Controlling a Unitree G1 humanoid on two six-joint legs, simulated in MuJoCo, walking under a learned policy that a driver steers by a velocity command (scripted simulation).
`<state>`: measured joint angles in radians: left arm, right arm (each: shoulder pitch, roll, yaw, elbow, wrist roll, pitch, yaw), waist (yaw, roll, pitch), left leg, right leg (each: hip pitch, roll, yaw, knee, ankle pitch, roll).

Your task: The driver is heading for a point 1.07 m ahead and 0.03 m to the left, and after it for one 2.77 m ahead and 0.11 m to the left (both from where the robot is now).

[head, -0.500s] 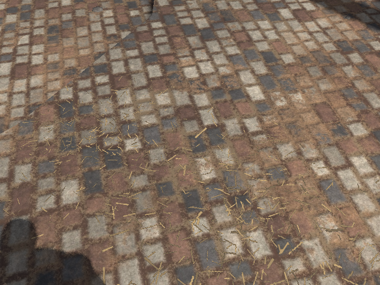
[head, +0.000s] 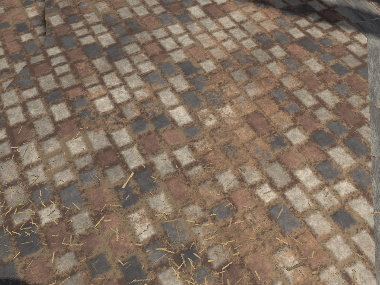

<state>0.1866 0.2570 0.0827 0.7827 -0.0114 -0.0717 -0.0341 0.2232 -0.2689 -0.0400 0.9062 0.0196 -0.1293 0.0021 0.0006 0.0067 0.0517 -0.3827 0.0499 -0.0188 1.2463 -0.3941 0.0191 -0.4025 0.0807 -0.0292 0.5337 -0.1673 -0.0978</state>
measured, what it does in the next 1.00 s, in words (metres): walks ahead: left foot, then right foot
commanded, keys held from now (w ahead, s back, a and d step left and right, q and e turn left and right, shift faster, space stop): w+e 0.22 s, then w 0.54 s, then w+q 0.24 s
